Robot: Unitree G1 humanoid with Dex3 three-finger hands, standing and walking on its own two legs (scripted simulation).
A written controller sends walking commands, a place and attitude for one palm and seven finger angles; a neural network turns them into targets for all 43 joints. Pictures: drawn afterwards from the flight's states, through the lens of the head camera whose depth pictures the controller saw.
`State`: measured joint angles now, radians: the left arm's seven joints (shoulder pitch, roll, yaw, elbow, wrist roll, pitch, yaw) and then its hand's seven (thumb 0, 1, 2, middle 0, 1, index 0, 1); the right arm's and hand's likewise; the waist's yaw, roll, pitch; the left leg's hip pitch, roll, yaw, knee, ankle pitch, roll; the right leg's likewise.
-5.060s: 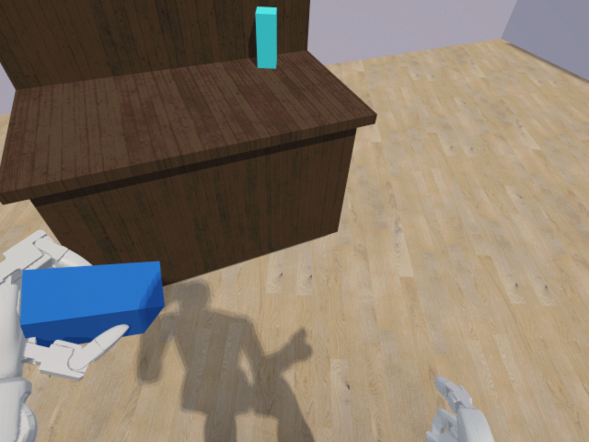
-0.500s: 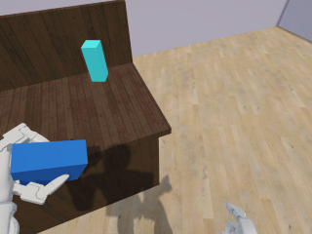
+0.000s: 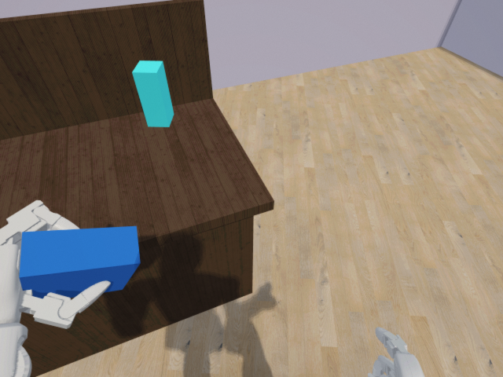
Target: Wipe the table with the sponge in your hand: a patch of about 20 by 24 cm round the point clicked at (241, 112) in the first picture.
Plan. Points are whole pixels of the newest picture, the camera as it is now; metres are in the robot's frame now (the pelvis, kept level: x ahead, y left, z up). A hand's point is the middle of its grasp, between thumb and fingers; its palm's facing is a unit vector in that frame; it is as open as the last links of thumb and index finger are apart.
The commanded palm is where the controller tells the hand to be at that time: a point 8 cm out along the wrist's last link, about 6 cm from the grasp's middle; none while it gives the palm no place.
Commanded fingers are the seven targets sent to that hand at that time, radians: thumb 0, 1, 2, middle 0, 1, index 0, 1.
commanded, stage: look again from close up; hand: left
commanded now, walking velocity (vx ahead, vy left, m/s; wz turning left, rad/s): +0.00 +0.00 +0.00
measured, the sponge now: (96, 264) +0.22 +0.21 +0.14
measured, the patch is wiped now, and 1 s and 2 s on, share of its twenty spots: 0.00 0.00 0.00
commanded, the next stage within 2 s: shuffle to correct the standing spot in 0.34 s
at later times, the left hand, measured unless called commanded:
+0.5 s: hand (38, 216) +0.28 +0.31 +0.15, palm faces +0.41 -0.82 -0.40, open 9.3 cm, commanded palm +0.20 +0.32 +0.18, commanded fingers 0.00 0.10 1.30 -1.20 -1.60 -1.20 -1.60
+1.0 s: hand (54, 204) +0.29 +0.29 +0.16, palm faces +0.39 -0.84 -0.38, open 9.3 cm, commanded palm +0.23 +0.33 +0.18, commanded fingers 0.00 0.10 1.30 -1.20 -1.60 -1.20 -1.60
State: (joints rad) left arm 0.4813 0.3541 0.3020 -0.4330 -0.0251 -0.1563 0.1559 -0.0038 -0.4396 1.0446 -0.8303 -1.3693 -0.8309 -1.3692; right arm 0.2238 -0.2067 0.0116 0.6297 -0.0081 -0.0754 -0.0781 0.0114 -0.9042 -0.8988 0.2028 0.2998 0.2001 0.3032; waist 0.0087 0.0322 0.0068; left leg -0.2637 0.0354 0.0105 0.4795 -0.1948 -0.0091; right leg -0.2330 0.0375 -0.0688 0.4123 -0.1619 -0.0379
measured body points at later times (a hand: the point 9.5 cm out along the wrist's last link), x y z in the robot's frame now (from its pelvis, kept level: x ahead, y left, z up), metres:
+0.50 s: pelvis +0.04 +0.04 +0.00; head +0.08 +0.09 +0.44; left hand +0.25 +0.36 +0.17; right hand +0.21 -0.17 -0.07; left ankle +0.04 +0.12 -0.74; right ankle +0.04 -0.09 -0.74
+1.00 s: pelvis +0.08 +0.05 -0.02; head +0.10 +0.07 +0.43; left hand +0.26 +0.34 +0.18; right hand +0.25 -0.18 -0.09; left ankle +0.04 +0.12 -0.73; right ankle +0.04 -0.09 -0.74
